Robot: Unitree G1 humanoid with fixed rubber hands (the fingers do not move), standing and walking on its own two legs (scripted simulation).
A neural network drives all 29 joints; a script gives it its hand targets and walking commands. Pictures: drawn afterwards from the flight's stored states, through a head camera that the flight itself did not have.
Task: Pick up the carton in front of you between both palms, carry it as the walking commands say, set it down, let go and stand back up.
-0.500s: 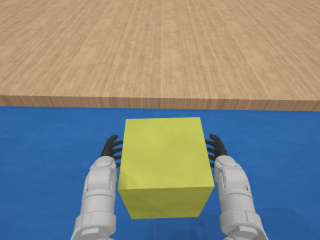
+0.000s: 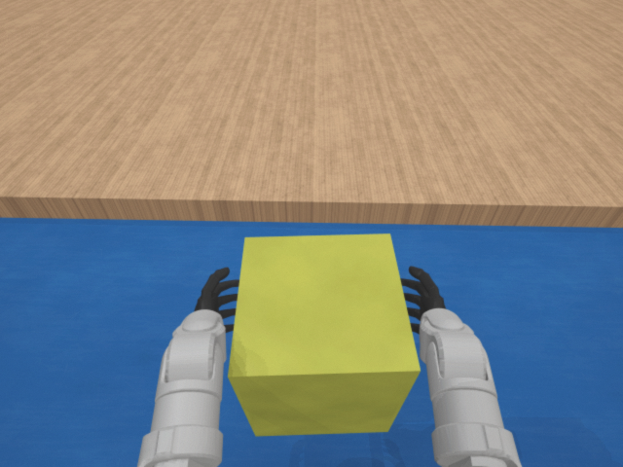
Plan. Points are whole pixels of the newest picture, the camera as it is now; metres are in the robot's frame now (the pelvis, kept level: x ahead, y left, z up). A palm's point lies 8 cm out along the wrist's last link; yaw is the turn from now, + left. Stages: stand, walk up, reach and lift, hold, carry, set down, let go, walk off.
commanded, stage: hold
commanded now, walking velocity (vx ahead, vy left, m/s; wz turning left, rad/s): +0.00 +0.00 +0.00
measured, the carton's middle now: (319, 339) +0.30 +0.00 -0.04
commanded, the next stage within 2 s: carry in 0.88 s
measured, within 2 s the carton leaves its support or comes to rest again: neither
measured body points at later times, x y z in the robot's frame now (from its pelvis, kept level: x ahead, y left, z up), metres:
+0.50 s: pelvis -0.01 +0.00 +0.00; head -0.06 +0.00 +0.45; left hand +0.29 +0.15 +0.04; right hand +0.29 -0.15 +0.04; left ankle +0.01 +0.13 -0.75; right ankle +0.00 -0.13 -0.75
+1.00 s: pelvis +0.01 +0.00 -0.01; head -0.04 +0.00 +0.44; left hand +0.31 +0.15 +0.05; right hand +0.30 -0.15 +0.05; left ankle +0.01 +0.14 -0.74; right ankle +0.00 -0.14 -0.74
